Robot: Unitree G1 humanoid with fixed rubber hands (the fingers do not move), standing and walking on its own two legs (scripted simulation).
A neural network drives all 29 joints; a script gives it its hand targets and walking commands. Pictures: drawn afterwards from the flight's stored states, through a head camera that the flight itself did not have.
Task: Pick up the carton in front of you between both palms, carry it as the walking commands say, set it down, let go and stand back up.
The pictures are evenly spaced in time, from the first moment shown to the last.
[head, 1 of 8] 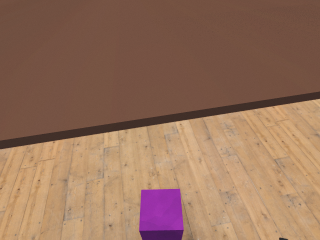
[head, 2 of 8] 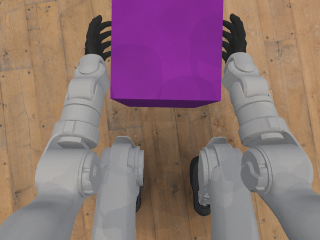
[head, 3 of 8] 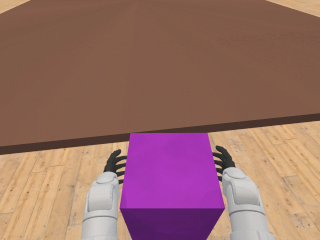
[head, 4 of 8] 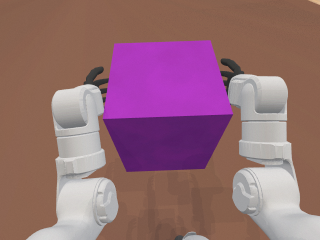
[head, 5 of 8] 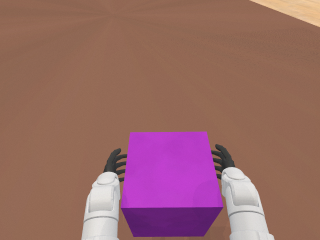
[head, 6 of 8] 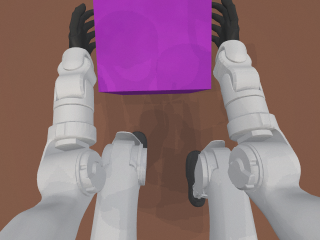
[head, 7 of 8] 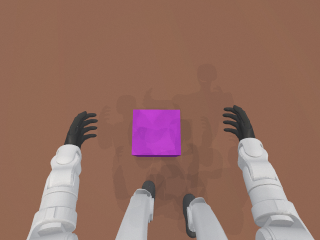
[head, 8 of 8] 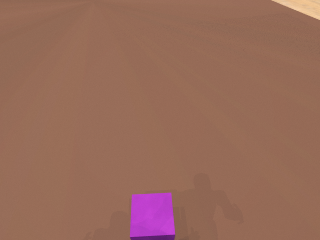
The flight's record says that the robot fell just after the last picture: no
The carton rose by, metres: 0.88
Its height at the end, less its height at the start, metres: +0.10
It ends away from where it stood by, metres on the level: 2.49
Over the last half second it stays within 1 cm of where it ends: yes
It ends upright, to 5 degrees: yes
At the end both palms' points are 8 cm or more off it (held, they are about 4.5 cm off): yes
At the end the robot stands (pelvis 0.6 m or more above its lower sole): yes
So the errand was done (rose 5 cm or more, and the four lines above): yes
